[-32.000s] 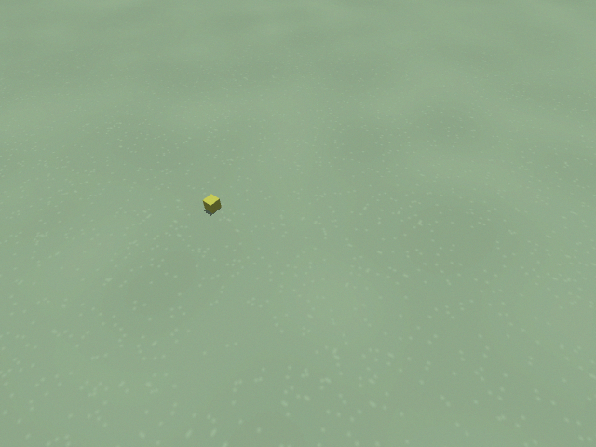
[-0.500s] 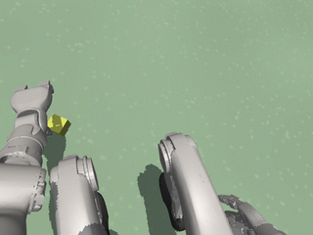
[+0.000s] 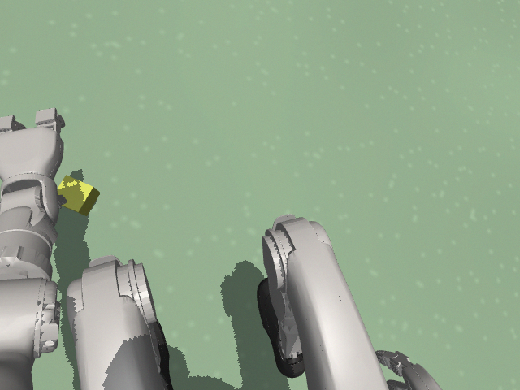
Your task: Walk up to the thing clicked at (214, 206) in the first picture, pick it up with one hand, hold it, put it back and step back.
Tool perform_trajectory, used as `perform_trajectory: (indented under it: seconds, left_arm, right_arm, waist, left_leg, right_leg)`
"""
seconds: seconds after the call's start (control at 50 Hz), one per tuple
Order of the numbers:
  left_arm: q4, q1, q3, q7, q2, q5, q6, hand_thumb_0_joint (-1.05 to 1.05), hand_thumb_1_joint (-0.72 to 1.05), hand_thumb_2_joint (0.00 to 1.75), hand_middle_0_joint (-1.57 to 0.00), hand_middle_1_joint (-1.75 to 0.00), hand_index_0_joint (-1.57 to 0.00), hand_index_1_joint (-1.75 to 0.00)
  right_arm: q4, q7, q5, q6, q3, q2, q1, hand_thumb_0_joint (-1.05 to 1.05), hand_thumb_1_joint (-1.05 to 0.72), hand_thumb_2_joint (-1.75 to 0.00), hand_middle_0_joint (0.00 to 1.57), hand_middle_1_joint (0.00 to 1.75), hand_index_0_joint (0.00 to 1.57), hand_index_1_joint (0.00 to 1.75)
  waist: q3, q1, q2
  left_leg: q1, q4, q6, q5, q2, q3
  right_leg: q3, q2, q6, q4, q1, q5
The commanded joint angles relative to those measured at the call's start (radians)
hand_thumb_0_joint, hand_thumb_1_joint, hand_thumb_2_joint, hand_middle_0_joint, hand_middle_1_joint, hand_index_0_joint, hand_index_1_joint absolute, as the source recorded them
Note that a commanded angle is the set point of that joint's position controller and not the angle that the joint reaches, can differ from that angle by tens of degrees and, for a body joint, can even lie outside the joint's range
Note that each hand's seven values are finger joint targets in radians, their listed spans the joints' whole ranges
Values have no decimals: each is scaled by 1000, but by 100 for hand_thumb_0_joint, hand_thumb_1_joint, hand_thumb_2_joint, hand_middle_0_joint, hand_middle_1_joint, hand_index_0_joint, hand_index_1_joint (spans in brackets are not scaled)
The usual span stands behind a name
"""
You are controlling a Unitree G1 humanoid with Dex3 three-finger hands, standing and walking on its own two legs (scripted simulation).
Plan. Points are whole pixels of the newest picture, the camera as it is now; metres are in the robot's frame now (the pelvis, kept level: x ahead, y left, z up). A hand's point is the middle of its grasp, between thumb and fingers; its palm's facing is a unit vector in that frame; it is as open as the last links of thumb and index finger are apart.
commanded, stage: home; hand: left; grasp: from above
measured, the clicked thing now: (76, 196) +0.46 +0.25 -0.31
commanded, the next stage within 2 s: none
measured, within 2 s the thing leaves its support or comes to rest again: neither
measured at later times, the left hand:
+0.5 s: hand out of the picture +0.31 +0.24 +0.05, palm faces -0.23 -0.68 -0.70, open 7.6 cm
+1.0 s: hand out of the picture +0.24 +0.21 +0.27, palm faces +0.15 -0.96 -0.25, open 7.4 cm
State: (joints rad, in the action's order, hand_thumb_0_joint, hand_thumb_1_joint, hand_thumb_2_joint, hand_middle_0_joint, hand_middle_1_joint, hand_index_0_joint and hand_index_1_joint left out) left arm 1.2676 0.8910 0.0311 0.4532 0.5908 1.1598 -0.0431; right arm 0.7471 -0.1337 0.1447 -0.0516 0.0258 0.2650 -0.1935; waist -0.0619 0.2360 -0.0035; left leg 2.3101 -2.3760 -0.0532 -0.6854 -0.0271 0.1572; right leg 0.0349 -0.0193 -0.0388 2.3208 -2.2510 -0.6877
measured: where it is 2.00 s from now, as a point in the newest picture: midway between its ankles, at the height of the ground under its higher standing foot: (224, 365)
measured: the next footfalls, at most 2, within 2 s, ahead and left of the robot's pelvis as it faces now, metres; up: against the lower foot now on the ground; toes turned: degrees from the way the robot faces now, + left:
none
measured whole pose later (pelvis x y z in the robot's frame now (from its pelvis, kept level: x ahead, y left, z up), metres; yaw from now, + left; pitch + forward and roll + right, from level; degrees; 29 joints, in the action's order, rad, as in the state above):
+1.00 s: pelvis +0.06 +0.01 +0.34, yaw +7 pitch +17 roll -3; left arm 0.01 -0.33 0.03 0.09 0.23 -0.03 0.41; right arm 0.54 0.15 -0.03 -0.13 0.05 0.20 -0.26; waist -0.18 0.06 -0.05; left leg 0.97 -1.21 -0.03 -0.53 -0.05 0.07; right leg 0.05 0.02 -0.03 1.15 -0.91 -0.53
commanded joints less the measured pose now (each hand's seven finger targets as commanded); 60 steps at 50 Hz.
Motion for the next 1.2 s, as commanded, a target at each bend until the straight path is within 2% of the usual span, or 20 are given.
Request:
perform_trajectory:
  seconds: [0.0, 0.02, 0.06, 0.1, 0.16, 0.24, 0.28, 0.34, 0.36, 0.4, 0.46, 0.48, 0.52, 0.62, 0.66, 0.86, 0.94, 1.02, 1.08, 1.18]
  left_arm:
    - [-209, 296, 36, -8, 212, -84, 74, 0, 4, 94, -24, -61, -22, -63]
    - [-214, 255, 48, -29, 203, -114, 88, 0, 8, 92, -24, -57, -22, -59]
    - [-235, 138, 1, -90, 102, -190, 108, 0, 20, 87, -22, -49, -20, -51]
    - [-332, 47, 24, -144, 124, -256, 125, 0, 36, 90, -22, -44, -21, -45]
    - [-444, -104, -5, -232, 53, -355, 145, 0, 60, 91, -21, -37, -21, -37]
    - [-660, -220, -8, -301, 5, -473, 132, 0, 90, 90, -20, -30, -20, -30]
    - [-775, -240, -2, -310, -9, -523, 123, 0, 90, 90, -20, -30, -20, -30]
    - [-903, -286, 11, -306, -21, -578, 119, 0, 90, 90, -20, -30, -20, -30]
    - [-932, -308, -14, -306, -53, -599, 122, 0, 90, 90, -20, -30, -20, -30]
    - [-981, -390, -24, -303, -96, -649, 139, 0, 90, 90, -20, -30, -20, -30]
    - [-1052, -510, -3, -306, -101, -724, 178, 0, 90, 90, -20, -30, -20, -30]
    - [-1049, -560, -18, -310, -117, -751, 197, 0, 90, 90, -20, -30, -20, -30]
    - [-1158, -556, -25, -314, -128, -815, 220, 0, 90, 90, -20, -30, -20, -30]
    - [-1192, -760, -4, -320, -158, -949, 275, 0, 90, 90, -20, -30, -20, -30]
    - [-1235, -796, 10, -323, -164, -1002, 287, 0, 90, 90, -20, -30, -20, -30]
    - [-1388, -1099, 48, -338, -253, -1167, 388, 0, 90, 90, -20, -30, -20, -30]
    - [-1469, -1219, 67, -351, -269, -1209, 420, 0, 90, 90, -20, -30, -20, -30]
    - [-1537, -1328, 72, -367, -281, -1228, 448, 0, 90, 90, -20, -30, -20, -30]
    - [-1561, -1354, 62, -382, -283, -1220, 457, 0, 90, 90, -20, -30, -20, -30]
    - [-1591, -1385, 57, -409, -286, -1219, 465, 0, 90, 90, -20, -30, -20, -30]
  right_arm:
    - [-29, 14, -36, 11, -105, 238, -203, 0, -89, -90, 20, 30, 20, 30]
    - [-27, 16, -47, 16, -111, 238, -212, 0, -89, -90, 20, 30, 20, 30]
    - [-46, 16, -64, 23, -119, 217, -198, 0, -89, -90, 20, 30, 20, 30]
    - [-80, 24, -93, 39, -131, 212, -188, 0, -89, -90, 20, 30, 20, 30]
    - [-132, 44, -118, 59, -136, 203, -128, 0, -90, -90, 20, 30, 20, 30]
    - [-179, 70, -134, 63, -140, 190, -81, 0, -90, -90, 20, 30, 20, 30]
    - [-201, 80, -138, 60, -142, 180, -53, 0, -90, -90, 20, 30, 20, 30]
    - [-222, 102, -147, 42, -139, 159, -13, 0, -90, -90, 20, 30, 20, 30]
    - [-222, 109, -150, 34, -134, 151, 2, 0, -90, -90, 20, 30, 20, 30]
    - [-230, 126, -156, 18, -132, 149, 14, 0, -90, -90, 20, 30, 20, 30]
    - [-244, 151, -166, -4, -128, 146, 42, 0, -90, -90, 20, 30, 20, 30]
    - [-249, 158, -171, -11, -123, 141, 59, 0, -90, -90, 20, 30, 20, 30]
    - [-265, 172, -174, -25, -115, 133, 75, 0, -90, -90, 20, 30, 20, 30]
    - [-288, 206, -183, -58, -89, 108, 103, 0, -90, -90, 20, 30, 20, 30]
    - [-290, 217, -182, -70, -79, 103, 92, 0, -90, -90, 20, 30, 20, 30]
    - [-338, 284, -183, -118, -35, 66, 2, 0, -90, -90, 20, 30, 20, 30]
    - [-359, 307, -179, -140, -32, 60, -31, 0, -90, -90, 20, 30, 20, 30]
    - [-371, 323, -173, -159, -35, 54, -52, 0, -90, -90, 20, 30, 20, 30]
    - [-378, 331, -167, -175, -35, 55, -49, 0, -90, -90, 20, 30, 20, 30]
    - [-383, 332, -159, -202, -45, 66, -45, 0, -90, -90, 20, 30, 20, 30]
  waist:
    - [-897, -49, -299]
    - [-894, -62, -263]
    - [-854, -78, -219]
    - [-867, -102, -151]
    - [-752, -105, -47]
    - [-697, -132, -32]
    - [-666, -136, -49]
    - [-696, -155, -94]
    - [-689, -149, -107]
    - [-663, -147, -110]
    - [-662, -164, -117]
    - [-629, -160, -92]
    - [-634, -149, -113]
    - [-512, -150, -61]
    - [-476, -156, -92]
    - [-371, -167, -87]
    - [-343, -176, -72]
    - [-301, -185, -68]
    - [-223, -185, -50]
    - [-178, -186, -32]
  left_leg:
    - [-632, 301, 77, 260, 12, -151]
    - [-621, 317, 82, 249, 17, -154]
    - [-605, 370, 86, 227, 21, -154]
    - [-615, 411, 93, 218, 24, -151]
    - [-586, 478, 100, 162, 23, -140]
    - [-662, 556, 93, 160, 21, -129]
    - [-711, 608, 86, 126, 21, -120]
    - [-824, 690, 79, 76, 15, -114]
    - [-852, 710, 78, 80, 14, -116]
    - [-916, 776, 73, 65, 13, -102]
    - [-1017, 857, 69, 60, 12, -91]
    - [-1031, 878, 70, 52, 12, -96]
    - [-1079, 918, 72, 51, 15, -101]
    - [-1162, 1031, 74, 59, 18, -103]
    - [-1230, 1093, 71, 69, 13, -92]
    - [-1508, 1328, 59, 294, 10, -85]
    - [-1599, 1390, 60, 403, 16, -110]
    - [-1667, 1449, 58, 472, 20, -123]
    - [-1683, 1490, 61, 444, 18, -118]
    - [-1709, 1526, 62, 433, 21, -124]
  right_leg:
    - [85, -23, 74, -324, 504, 319]
    - [80, -21, 70, -352, 530, 307]
    - [75, -21, 68, -396, 579, 284]
    - [65, -22, 63, -450, 658, 276]
    - [61, -23, 60, -523, 684, 229]
    - [49, -15, 64, -592, 717, 219]
    - [42, -8, 71, -637, 718, 175]
    - [31, -5, 70, -693, 753, 135]
    - [29, -2, 69, -710, 765, 145]
    - [29, 5, 67, -752, 792, 135]
    - [27, 8, 65, -819, 866, 130]
    - [21, 7, 63, -855, 892, 121]
    - [11, 10, 60, -909, 952, 120]
    - [-2, 9, 54, -1037, 1075, 115]
    - [0, 12, 55, -1070, 1105, 127]
    - [18, 7, 49, -1292, 1401, 315]
    - [27, 0, 44, -1382, 1524, 409]
    - [33, -5, 43, -1451, 1607, 466]
    - [45, -7, 41, -1489, 1611, 436]
    - [52, -7, 37, -1519, 1633, 416]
